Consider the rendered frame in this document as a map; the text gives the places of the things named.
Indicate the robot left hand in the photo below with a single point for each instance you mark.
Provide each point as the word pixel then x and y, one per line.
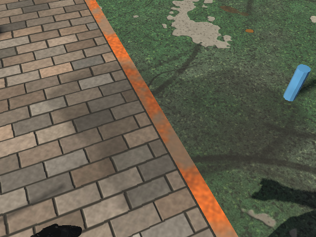
pixel 56 230

